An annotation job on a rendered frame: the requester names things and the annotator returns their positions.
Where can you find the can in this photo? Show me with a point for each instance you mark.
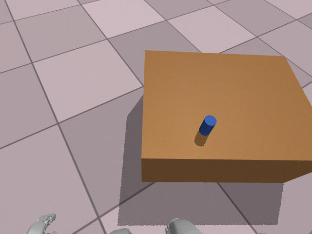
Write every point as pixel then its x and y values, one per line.
pixel 207 125

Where can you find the left robot hand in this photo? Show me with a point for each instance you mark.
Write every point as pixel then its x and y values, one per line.
pixel 42 223

